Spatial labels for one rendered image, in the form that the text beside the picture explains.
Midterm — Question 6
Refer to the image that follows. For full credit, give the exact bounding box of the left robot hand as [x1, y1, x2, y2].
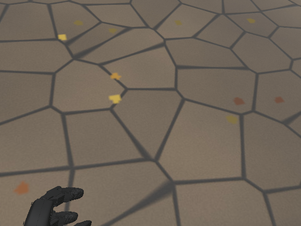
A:
[23, 186, 92, 226]

